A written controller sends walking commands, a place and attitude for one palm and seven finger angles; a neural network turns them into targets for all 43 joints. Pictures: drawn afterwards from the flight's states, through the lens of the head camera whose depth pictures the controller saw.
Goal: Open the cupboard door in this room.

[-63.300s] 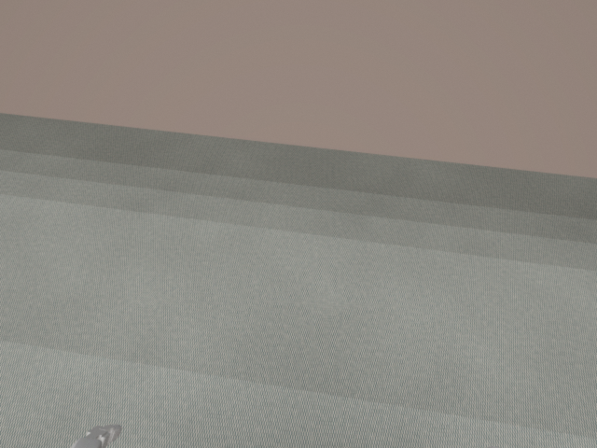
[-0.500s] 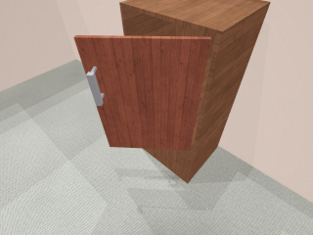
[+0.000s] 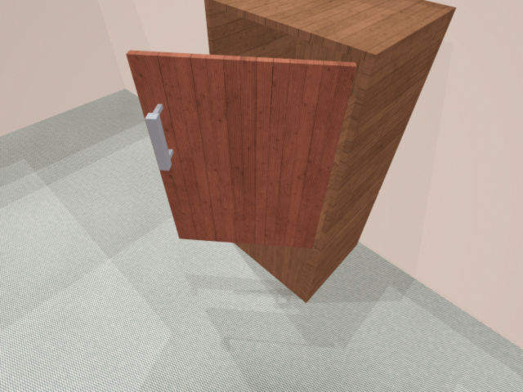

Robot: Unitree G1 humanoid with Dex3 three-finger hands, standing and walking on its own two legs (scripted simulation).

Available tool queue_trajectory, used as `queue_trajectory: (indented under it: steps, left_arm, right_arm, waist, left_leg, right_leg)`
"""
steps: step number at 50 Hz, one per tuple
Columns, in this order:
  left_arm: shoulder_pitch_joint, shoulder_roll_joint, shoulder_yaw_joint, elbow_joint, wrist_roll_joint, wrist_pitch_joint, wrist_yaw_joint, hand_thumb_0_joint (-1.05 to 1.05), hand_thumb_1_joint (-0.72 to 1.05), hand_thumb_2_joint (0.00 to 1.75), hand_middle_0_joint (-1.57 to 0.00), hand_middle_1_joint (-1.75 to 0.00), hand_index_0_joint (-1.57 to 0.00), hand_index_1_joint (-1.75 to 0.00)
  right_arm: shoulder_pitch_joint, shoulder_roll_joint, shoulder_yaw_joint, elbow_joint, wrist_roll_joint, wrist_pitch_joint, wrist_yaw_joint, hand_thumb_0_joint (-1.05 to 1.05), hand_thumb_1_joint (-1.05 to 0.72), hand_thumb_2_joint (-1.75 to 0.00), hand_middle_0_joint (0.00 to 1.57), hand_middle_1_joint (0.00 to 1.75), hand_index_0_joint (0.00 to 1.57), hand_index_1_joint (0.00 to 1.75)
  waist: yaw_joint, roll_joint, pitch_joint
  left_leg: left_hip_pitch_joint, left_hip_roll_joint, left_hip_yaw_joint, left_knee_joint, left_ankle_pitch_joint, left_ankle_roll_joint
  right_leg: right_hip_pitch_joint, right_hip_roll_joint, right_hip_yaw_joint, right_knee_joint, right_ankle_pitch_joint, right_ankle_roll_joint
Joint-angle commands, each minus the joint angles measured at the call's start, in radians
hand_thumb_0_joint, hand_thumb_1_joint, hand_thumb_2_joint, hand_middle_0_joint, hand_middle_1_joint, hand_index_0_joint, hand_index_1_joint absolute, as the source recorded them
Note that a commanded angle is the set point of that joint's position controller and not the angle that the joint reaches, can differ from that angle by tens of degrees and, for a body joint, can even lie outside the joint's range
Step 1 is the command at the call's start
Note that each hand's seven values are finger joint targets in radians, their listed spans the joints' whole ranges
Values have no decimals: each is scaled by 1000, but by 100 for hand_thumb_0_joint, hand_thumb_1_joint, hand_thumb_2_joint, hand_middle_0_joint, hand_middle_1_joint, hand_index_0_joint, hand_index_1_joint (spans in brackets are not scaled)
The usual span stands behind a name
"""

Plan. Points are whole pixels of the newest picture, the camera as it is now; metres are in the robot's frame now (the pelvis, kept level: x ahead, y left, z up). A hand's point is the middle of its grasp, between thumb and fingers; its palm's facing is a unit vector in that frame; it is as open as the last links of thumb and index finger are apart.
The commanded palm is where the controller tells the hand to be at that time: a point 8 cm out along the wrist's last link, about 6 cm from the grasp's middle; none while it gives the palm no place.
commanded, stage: look again from close up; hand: left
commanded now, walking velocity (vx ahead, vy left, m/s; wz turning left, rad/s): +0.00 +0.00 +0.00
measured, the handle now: (162, 137) +0.60 +0.25 +0.05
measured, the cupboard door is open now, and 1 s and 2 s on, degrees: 39 39 39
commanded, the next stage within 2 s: raise the hand with hooked fingers in 0.44 s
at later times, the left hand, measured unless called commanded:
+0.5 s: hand out of the picture +0.01 +0.16 -0.17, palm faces +0.03 -0.99 -0.16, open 7.3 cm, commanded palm none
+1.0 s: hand (163, 356) +0.19 +0.17 -0.06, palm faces +0.00 -1.00 +0.01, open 8.8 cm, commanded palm +0.17 +0.24 -0.03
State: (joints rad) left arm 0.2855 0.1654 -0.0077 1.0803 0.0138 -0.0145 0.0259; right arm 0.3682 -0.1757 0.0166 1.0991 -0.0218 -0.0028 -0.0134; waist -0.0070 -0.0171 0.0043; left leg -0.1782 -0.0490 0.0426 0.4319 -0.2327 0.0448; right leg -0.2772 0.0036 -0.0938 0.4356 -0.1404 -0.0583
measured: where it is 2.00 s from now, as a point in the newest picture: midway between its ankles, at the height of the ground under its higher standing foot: outside the picture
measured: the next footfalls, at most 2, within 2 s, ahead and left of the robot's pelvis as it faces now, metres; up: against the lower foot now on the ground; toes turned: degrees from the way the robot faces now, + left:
none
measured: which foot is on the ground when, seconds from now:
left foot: down 0.00-1.00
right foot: down 0.00-1.00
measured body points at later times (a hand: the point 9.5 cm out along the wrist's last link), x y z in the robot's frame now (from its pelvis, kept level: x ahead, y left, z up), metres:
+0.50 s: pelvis +0.03 +0.00 +0.00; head +0.03 +0.00 +0.45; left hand +0.01 +0.21 -0.16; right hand +0.02 -0.21 -0.16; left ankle +0.00 +0.09 -0.74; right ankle +0.06 -0.08 -0.74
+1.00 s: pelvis +0.03 -0.01 -0.06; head +0.07 +0.02 +0.39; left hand +0.18 +0.22 -0.05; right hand +0.27 -0.26 -0.07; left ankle +0.00 +0.09 -0.74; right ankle +0.06 -0.08 -0.74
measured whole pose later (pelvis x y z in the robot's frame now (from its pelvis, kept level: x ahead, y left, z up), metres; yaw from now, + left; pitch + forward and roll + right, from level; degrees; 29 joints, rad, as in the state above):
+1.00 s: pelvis +0.03 -0.01 -0.06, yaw -1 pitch +10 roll +0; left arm 0.55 0.19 0.11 0.09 -0.21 -0.47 -0.27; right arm 0.13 -0.27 -0.06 0.45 0.01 -0.21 0.01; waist 0.01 -0.07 -0.11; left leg -0.62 -0.01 0.05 0.98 -0.54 0.03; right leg -0.72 0.01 -0.10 0.96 -0.42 -0.08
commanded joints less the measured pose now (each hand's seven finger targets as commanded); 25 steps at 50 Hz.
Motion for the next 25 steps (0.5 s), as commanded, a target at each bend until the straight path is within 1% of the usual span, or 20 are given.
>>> queue_trajectory:
  steps: [1,5,7,8,9,10,12,13,16,19,20,22,23,25]
  left_arm:
    - [49,87,18,-33,-5,-17,7,0,90,90,-20,-30,-20,-30]
    - [52,79,12,-24,-7,-23,9,0,90,90,-20,-30,-20,-30]
    - [54,70,11,-20,-8,-24,10,0,90,90,-20,-30,-20,-30]
    - [55,69,11,-21,-8,-25,11,0,90,90,-20,-30,-20,-30]
    - [57,67,10,-18,-8,-25,11,0,90,90,-20,-30,-20,-30]
    - [61,67,9,-16,-7,-25,12,0,90,90,-20,-30,-20,-30]
    - [64,61,8,-15,-8,-27,13,0,90,90,-20,-30,-20,-30]
    - [64,58,7,-12,-8,-26,13,0,90,90,-20,-30,-20,-30]
    - [71,54,7,-11,-7,-25,15,0,90,90,-20,-30,-20,-30]
    - [80,49,6,-6,-7,-26,15,0,90,90,-20,-30,-20,-30]
    - [82,48,7,-4,-6,-25,16,0,90,90,-20,-30,-20,-30]
    - [86,47,6,-3,-7,-27,16,0,90,90,-20,-30,-20,-30]
    - [86,48,7,-3,-7,-27,16,0,90,90,-20,-30,-20,-30]
    - [91,49,7,-3,-5,-26,17,0,90,90,-20,-30,-20,-30]
  right_arm:
    - [34,-74,-13,-34,4,-27,-10,0,-90,-90,20,30,20,30]
    - [43,-60,-9,-20,8,-30,-13,0,-90,-90,20,30,20,30]
    - [41,-55,-9,-13,8,-31,-14,0,-90,-90,20,30,20,30]
    - [42,-52,-8,-11,9,-31,-14,0,-90,-90,20,30,20,30]
    - [40,-50,-8,-8,10,-31,-15,0,-90,-90,20,30,20,30]
    - [40,-43,-8,-4,10,-30,-15,0,-90,-90,20,30,20,30]
    - [38,-43,-8,-2,10,-31,-16,0,-90,-90,20,30,20,30]
    - [35,-42,-8,2,10,-31,-17,0,-90,-90,20,30,20,30]
    - [28,-36,-9,3,11,-32,-19,0,-90,-90,20,30,20,30]
    - [23,-35,-10,7,12,-32,-20,0,-90,-90,20,30,20,30]
    - [21,-33,-10,9,11,-32,-21,0,-90,-90,20,30,20,30]
    - [19,-35,-10,10,12,-33,-22,0,-90,-90,20,30,20,30]
    - [18,-34,-11,10,12,-33,-22,0,-90,-90,20,30,20,30]
    - [14,-32,-10,11,12,-32,-22,0,-90,-90,20,30,20,30]
  waist:
    - [9,23,82]
    - [6,-1,63]
    - [5,5,66]
    - [4,-6,66]
    - [4,1,63]
    - [6,-7,70]
    - [2,-12,62]
    - [2,4,67]
    - [6,19,70]
    - [4,-7,69]
    - [5,-3,78]
    - [4,-2,66]
    - [5,8,69]
    - [6,6,74]
  left_leg:
    - [-182,126,-145,-150,-104,4]
    - [-141,128,-133,-136,-39,0]
    - [-136,127,-128,-131,-25,-3]
    - [-130,127,-125,-128,-15,-3]
    - [-127,125,-125,-129,-11,-3]
    - [-121,128,-121,-127,-6,-3]
    - [-108,125,-118,-120,16,-4]
    - [-104,127,-117,-123,16,-6]
    - [-103,133,-122,-131,25,-4]
    - [-90,130,-117,-130,28,-5]
    - [-83,135,-118,-133,36,-4]
    - [-76,132,-115,-127,51,-5]
    - [-79,132,-113,-129,43,-6]
    - [-74,134,-112,-133,41,-5]
  right_leg:
    - [106,-133,191,-109,-180,-5]
    - [121,-136,186,-109,-113,-7]
    - [120,-136,183,-108,-94,-5]
    - [125,-136,186,-109,-81,-5]
    - [128,-139,183,-110,-75,-5]
    - [124,-137,179,-113,-68,-5]
    - [128,-138,183,-111,-41,-4]
    - [123,-137,180,-109,-39,-4]
    - [130,-129,172,-102,-10,0]
    - [129,-132,174,-107,-6,1]
    - [121,-129,170,-107,2,1]
    - [133,-131,172,-104,27,1]
    - [136,-132,174,-108,20,1]
    - [133,-132,169,-112,16,1]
